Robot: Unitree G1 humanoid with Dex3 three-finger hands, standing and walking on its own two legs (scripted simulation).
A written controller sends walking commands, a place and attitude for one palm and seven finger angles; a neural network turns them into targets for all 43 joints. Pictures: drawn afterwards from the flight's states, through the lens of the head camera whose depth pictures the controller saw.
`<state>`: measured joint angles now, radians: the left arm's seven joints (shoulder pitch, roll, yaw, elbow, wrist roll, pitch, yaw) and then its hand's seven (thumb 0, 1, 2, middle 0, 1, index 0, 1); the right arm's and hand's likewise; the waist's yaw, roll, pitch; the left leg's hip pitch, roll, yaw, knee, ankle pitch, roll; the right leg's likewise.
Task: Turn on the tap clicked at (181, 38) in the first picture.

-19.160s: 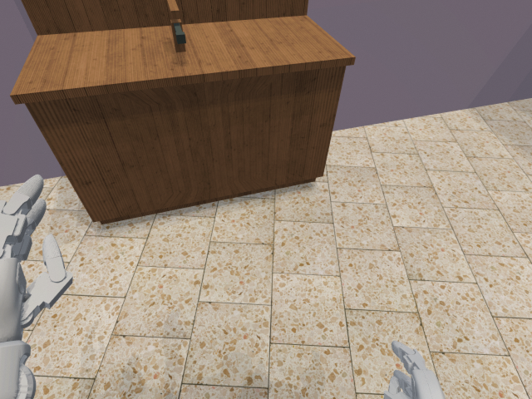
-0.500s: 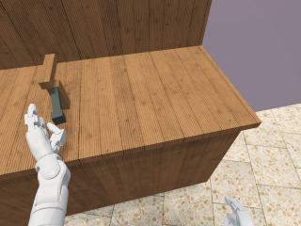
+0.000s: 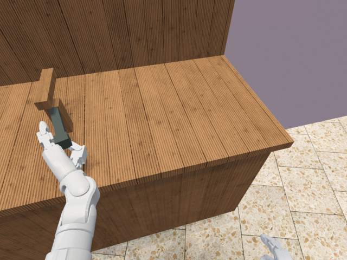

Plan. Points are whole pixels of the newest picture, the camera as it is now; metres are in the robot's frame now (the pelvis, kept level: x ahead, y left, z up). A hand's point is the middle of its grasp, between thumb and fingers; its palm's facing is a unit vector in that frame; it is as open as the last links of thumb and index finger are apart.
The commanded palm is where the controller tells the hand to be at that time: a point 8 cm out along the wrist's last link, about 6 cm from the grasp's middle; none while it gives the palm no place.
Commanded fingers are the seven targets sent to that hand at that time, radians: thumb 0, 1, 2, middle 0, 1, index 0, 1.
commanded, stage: push the lever round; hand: left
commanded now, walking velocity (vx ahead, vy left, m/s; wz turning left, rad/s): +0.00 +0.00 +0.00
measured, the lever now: (63, 141) +0.35 +0.28 +0.10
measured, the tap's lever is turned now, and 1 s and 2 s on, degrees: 15 38 83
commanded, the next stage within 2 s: lift the hand up off the lever in 1.72 s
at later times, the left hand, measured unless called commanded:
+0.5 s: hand (95, 143) +0.36 +0.21 +0.07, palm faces +0.78 -0.62 -0.06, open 8.0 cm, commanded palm +0.31 +0.21 +0.08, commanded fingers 0.00 0.90 0.90 -0.15 -0.15 -0.15 -0.15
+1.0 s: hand (106, 135) +0.39 +0.19 +0.07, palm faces +0.84 -0.53 -0.09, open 8.2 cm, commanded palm +0.35 +0.20 +0.08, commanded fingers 0.00 0.90 0.90 -0.15 -0.15 -0.15 -0.15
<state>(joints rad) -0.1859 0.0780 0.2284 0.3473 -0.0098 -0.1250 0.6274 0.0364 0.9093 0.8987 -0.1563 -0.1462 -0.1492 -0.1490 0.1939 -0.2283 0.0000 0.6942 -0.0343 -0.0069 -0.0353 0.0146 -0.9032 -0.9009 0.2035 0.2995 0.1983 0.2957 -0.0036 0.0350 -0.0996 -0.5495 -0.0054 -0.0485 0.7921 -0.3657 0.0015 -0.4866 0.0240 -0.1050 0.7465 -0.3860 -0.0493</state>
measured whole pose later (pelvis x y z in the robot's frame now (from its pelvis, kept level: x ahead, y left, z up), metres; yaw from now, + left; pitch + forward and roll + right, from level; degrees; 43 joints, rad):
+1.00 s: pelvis -0.01 -0.02 -0.01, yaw +1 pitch +9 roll -1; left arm -0.54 0.00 0.31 0.69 0.10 -0.09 0.92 0.05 0.88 0.89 -0.16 -0.15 -0.10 -0.14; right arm 0.16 -0.19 -0.02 0.77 -0.08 0.02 0.00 0.01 -0.90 -0.90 0.20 0.30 0.20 0.30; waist -0.03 0.03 -0.13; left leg -0.64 0.00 -0.07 0.82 -0.35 -0.03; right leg -0.57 0.03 -0.13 0.79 -0.38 -0.08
